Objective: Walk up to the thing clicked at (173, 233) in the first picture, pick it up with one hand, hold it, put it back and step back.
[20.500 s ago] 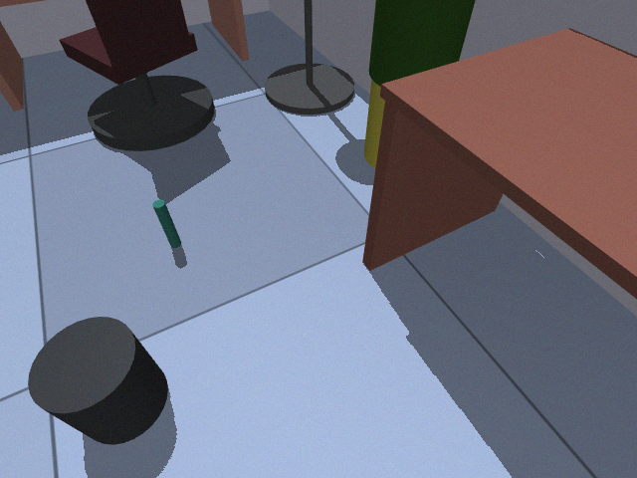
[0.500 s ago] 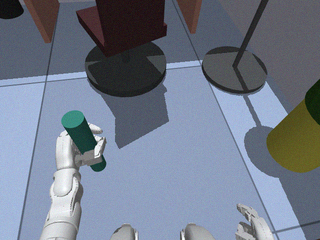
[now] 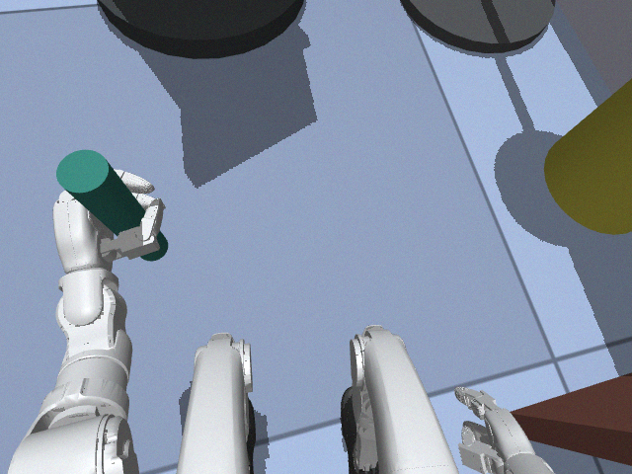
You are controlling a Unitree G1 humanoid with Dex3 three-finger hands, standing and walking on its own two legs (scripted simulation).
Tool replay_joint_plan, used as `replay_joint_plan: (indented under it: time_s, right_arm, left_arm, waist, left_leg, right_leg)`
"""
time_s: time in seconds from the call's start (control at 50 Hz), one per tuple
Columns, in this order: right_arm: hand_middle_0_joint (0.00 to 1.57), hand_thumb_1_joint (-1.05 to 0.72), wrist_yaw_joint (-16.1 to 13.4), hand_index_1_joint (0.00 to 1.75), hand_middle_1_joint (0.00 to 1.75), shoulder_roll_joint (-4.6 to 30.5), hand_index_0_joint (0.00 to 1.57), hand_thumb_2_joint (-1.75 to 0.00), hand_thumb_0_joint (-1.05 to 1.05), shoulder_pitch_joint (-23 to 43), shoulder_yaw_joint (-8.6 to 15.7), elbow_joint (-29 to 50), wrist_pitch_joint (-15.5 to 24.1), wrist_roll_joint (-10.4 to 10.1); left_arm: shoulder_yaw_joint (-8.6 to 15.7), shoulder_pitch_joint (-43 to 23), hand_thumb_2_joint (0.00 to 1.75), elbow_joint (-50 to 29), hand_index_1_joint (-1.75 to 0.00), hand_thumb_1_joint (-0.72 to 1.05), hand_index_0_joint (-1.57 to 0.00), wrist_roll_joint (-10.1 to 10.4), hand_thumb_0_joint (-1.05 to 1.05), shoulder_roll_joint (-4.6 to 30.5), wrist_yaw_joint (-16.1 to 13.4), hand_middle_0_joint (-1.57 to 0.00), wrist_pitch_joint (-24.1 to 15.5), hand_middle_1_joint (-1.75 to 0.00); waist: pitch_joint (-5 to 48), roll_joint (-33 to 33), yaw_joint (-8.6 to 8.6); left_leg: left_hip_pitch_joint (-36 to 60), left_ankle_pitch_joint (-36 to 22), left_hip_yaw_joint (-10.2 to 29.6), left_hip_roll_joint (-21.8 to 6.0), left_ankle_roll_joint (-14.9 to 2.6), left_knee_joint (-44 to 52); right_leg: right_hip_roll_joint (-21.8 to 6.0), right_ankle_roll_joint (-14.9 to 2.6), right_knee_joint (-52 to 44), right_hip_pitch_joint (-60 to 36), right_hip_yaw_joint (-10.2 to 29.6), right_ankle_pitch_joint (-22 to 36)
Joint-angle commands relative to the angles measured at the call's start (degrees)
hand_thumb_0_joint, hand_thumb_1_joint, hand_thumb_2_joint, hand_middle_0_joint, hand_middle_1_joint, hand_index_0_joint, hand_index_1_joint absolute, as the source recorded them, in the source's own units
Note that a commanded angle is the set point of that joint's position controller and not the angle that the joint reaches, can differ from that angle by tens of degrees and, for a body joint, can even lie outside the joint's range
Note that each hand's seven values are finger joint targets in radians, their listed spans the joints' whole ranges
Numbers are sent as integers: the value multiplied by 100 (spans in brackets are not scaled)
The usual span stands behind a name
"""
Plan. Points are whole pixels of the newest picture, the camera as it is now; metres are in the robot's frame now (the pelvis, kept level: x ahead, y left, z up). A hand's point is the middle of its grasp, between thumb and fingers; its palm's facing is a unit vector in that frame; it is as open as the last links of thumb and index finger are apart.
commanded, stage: crouch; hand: left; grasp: from the side
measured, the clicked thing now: (126, 217) +0.42 +0.22 -0.03
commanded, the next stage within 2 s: lower in 1.10 s
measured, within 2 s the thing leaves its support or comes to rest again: neither
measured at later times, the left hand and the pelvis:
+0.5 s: hand (169, 244) +0.44 +0.22 -0.20, palm faces +0.16 -0.99 -0.02, open 5.5 cm; pelvis -0.04 +0.00 -0.16, yaw -3 degrees
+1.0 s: hand (177, 252) +0.45 +0.22 -0.28, palm faces +0.14 -0.99 -0.03, open 5.5 cm; pelvis -0.03 +0.00 -0.20, yaw -6 degrees
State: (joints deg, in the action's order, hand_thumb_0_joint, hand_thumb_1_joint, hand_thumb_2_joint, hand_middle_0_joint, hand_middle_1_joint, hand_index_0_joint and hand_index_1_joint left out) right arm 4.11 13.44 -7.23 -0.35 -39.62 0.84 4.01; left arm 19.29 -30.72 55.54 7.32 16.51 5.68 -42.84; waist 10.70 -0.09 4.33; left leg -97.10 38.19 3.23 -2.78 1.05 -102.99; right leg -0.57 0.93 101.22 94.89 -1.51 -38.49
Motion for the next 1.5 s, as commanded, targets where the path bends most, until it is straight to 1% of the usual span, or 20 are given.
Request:
replay_joint_plan:
  time_s: [0.0,0.14,0.24,0.28,0.32,0.38,0.52,0.58,0.62,0.68,0.7,0.8,0.84,0.88,1.02,1.1,1.22,1.3,1.4,1.48]
  right_arm:
    - [20,-91,-39,30,30,1120,20,-91,0,-740,398,240,135,94]
    - [20,-90,51,30,30,1207,20,-91,0,-603,252,374,92,187]
    - [20,-91,65,30,30,1316,20,-91,0,-567,196,283,73,217]
    - [20,-91,44,30,30,1369,20,-91,0,-614,177,209,51,231]
    - [20,-91,37,30,30,1424,20,-91,0,-614,142,166,48,257]
    - [20,-92,22,30,30,1484,20,-91,0,-653,56,128,7,287]
    - [20,-91,51,30,30,1582,20,-91,0,-590,-136,203,-76,339]
    - [20,-90,75,30,30,1653,20,-90,0,-636,-182,179,-124,368]
    - [20,-90,90,30,30,1672,20,-90,0,-588,-218,227,-128,385]
    - [20,-90,97,30,30,1720,20,-90,0,-597,-254,159,-172,447]
    - [20,-90,101,30,30,1731,20,-90,0,-591,-284,151,-198,472]
    - [20,-91,133,30,30,1774,20,-91,0,-593,-346,94,-255,545]
    - [20,-91,130,30,30,1805,20,-91,0,-525,-370,82,-278,573]
    - [20,-91,144,30,30,1829,20,-91,0,-426,-397,131,-287,583]
    - [20,-90,199,30,30,1981,20,-90,0,-362,-478,159,-362,646]
    - [20,-90,213,30,30,2014,20,-90,0,-298,-513,192,-392,691]
    - [20,-92,238,30,30,2052,20,-91,0,-259,-616,185,-412,740]
    - [20,-92,265,30,30,2070,20,-90,0,-108,-789,282,-386,779]
    - [20,-91,283,30,30,2201,20,-90,0,54,-957,414,-398,882]
    - [20,-91,286,30,30,2264,20,-90,0,132,-1101,387,-387,984]
  left_arm:
    - [202,-2030,128,-471,-139,55,-133,-59,0,1066,222,-134,-488,-139]
    - [798,-2549,131,-164,-143,54,-137,-181,0,1774,231,-137,-647,-143]
    - [727,-3289,128,-410,-140,52,-134,-289,0,2023,219,-134,-755,-139]
    - [820,-3429,126,-438,-137,53,-132,-349,0,2295,227,-133,-756,-136]
    - [719,-3542,124,-346,-135,52,-131,-327,0,2166,271,-132,-712,-135]
    - [884,-3529,121,-182,-133,49,-130,-265,0,2336,249,-130,-640,-132]
    - [1031,-2874,122,445,-135,51,-132,-257,0,2400,378,-131,-486,-134]
    - [1221,-2935,123,314,-134,57,-131,-239,0,2622,393,-131,-497,-135]
    - [1108,-3056,123,168,-135,56,-131,-220,0,2538,416,-131,-520,-135]
    - [1253,-3014,122,-93,-132,58,-129,-299,0,2859,397,-128,-567,-132]
    - [1210,-3225,123,-220,-132,60,-128,-328,0,2920,386,-127,-597,-132]
    - [1120,-3240,123,-288,-132,56,-128,-291,0,2830,336,-128,-593,-132]
    - [1015,-3119,122,-176,-133,56,-129,-308,0,2725,361,-129,-584,-133]
    - [1021,-2831,122,17,-133,56,-130,-306,0,2721,367,-130,-566,-133]
    - [1163,-2808,126,-24,-136,58,-132,-251,0,2876,339,-132,-584,-137]
    - [1250,-2763,126,-263,-136,61,-132,-260,0,3042,304,-131,-671,-136]
    - [1132,-2780,125,-167,-140,56,-137,-303,0,2970,241,-136,-712,-140]
    - [1120,-2471,124,526,-140,55,-138,-179,0,2825,201,-137,-803,-141]
    - [1221,-2550,124,558,-141,57,-141,-280,0,3309,206,-139,-1060,-142]
    - [1490,-2622,124,382,-138,58,-136,-206,0,3679,180,-135,-1274,-139]
  waist:
    - [3409,316,267]
    - [3367,647,195]
    - [3471,1136,389]
    - [3623,1285,376]
    - [3478,1429,488]
    - [3399,1354,521]
    - [2887,905,564]
    - [2918,963,569]
    - [2888,949,658]
    - [3051,1323,571]
    - [3045,1451,639]
    - [3005,1561,747]
    - [2693,1553,839]
    - [2582,1377,761]
    - [2398,1444,836]
    - [2586,1482,779]
    - [2373,1698,942]
    - [1953,1173,1074]
    - [2025,1342,1129]
    - [2152,1547,1117]
  left_leg:
    - [1634,-1720,-33,184,-243,411]
    - [705,-664,-67,219,-167,-158]
    - [617,-207,-68,182,-132,-473]
    - [603,-301,-86,177,-119,-630]
    - [615,-247,-37,163,-113,-787]
    - [255,-209,-50,186,-126,-1040]
    - [-632,-289,-43,213,-197,-1564]
    - [-649,-496,9,193,-173,-1721]
    - [-708,-430,52,183,-182,-1805]
    - [-473,-591,87,154,-133,-1881]
    - [-484,-608,109,140,-125,-1928]
    - [-496,-709,158,120,-105,-2106]
    - [-608,-613,214,114,-101,-2126]
    - [-763,-563,199,118,-117,-2213]
    - [-784,-605,327,107,-91,-2296]
    - [-755,-706,324,94,-87,-2410]
    - [-713,-695,415,76,-61,-2434]
    - [-1237,-528,441,89,-121,-2679]
    - [-984,-706,542,41,-92,-2741]
    - [-846,-751,565,12,-70,-2831]
  right_leg:
    - [137,-237,-678,-1236,15,1772]
    - [155,-298,149,-294,-174,727]
    - [178,-325,667,346,-337,481]
    - [177,-328,861,423,-354,554]
    - [153,-327,1050,727,-408,554]
    - [159,-304,1204,711,-456,535]
    - [221,-257,1515,760,-561,634]
    - [244,-251,1703,787,-609,814]
    - [258,-248,1757,856,-637,796]
    - [275,-274,1897,882,-648,909]
    - [269,-271,1959,910,-657,945]
    - [294,-263,2047,935,-693,1074]
    - [292,-262,2093,1110,-763,1005]
    - [313,-256,2112,1090,-771,963]
    - [319,-248,2304,1236,-923,981]
    - [340,-233,2352,1065,-910,1082]
    - [328,-251,2452,1231,-977,1102]
    - [369,-189,2393,1063,-1023,1047]
    - [399,-189,2497,1000,-1106,1163]
    - [430,-171,2534,759,-1116,1228]
